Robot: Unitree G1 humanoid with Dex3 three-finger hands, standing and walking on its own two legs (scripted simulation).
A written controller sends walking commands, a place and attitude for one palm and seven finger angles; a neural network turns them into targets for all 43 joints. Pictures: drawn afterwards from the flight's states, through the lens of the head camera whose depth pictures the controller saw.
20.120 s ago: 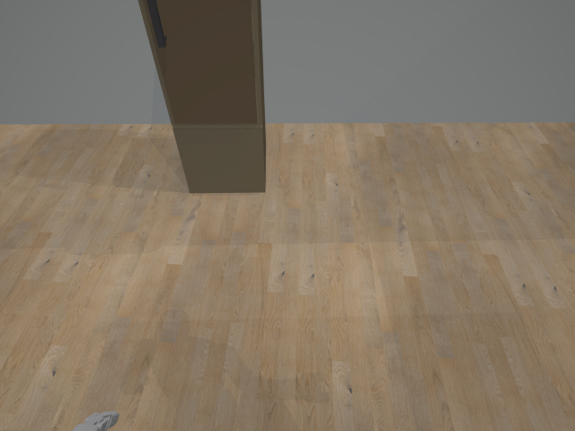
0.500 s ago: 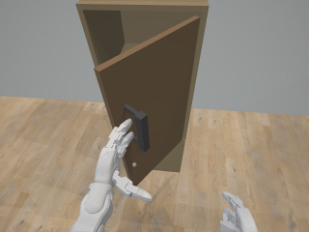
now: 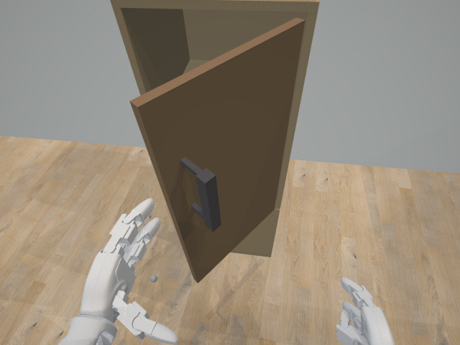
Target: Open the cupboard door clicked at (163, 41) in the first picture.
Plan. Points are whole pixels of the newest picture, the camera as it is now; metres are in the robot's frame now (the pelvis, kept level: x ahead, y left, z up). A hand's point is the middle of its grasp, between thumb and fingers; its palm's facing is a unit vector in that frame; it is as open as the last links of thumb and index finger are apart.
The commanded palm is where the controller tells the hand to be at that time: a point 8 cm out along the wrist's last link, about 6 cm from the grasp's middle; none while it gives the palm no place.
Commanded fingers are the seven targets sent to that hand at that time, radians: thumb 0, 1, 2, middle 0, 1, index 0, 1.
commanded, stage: slide the hand sideways off the handle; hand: left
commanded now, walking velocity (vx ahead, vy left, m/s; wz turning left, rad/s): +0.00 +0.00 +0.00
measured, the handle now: (201, 195) +0.34 +0.07 +0.09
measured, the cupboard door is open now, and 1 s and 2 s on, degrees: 53 53 53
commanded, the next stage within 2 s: draw the hand back to the body in 0.06 s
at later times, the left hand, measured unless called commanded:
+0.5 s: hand (124, 279) +0.19 +0.16 +0.11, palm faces -0.08 -0.99 -0.06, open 16.3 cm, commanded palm +0.16 +0.22 +0.12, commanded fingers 0.00 -0.50 0.30 -0.15 -0.30 -0.15 -0.30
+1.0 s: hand (55, 262) +0.20 +0.23 +0.15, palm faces +0.29 -0.89 -0.36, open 13.4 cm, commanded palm +0.15 +0.28 +0.17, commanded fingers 0.00 0.31 0.64 -0.18 -0.30 -0.18 -0.30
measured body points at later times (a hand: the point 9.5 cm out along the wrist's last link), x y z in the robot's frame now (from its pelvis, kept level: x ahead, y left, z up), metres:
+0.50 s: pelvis -0.01 +0.02 +0.00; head +0.00 +0.00 +0.45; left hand +0.19 +0.21 +0.11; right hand +0.17 -0.20 -0.07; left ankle -0.02 +0.13 -0.70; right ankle +0.00 -0.09 -0.70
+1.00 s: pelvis +0.00 +0.02 +0.03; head +0.00 +0.00 +0.48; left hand +0.17 +0.28 +0.17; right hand +0.19 -0.19 -0.05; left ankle -0.02 +0.13 -0.70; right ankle +0.00 -0.09 -0.70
